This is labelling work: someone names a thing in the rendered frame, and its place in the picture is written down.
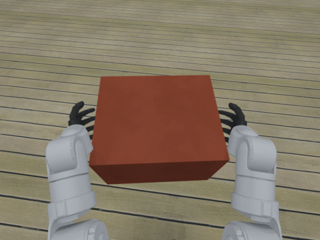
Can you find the robot left forearm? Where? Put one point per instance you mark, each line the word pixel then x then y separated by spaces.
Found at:
pixel 67 171

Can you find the carton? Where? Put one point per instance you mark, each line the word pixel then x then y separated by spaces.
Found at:
pixel 161 128

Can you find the robot right upper arm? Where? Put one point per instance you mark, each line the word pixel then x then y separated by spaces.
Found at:
pixel 241 230

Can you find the right robot hand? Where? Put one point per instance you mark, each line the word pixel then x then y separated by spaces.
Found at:
pixel 238 119

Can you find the robot right forearm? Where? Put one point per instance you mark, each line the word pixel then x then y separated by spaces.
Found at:
pixel 255 169

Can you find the left robot hand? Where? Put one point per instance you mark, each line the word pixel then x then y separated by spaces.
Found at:
pixel 76 116

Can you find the robot left upper arm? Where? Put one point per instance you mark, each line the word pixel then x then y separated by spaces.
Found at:
pixel 92 229

